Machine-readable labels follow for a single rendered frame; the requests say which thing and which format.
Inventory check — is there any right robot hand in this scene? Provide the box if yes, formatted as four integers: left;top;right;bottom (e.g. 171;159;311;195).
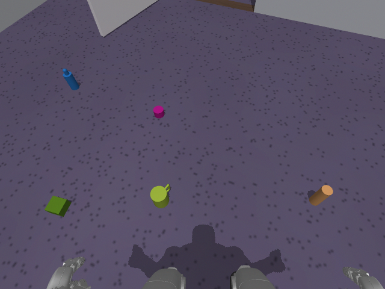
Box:
342;267;384;289

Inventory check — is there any left robot hand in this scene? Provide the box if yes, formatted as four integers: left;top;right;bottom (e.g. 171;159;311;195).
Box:
47;256;91;289

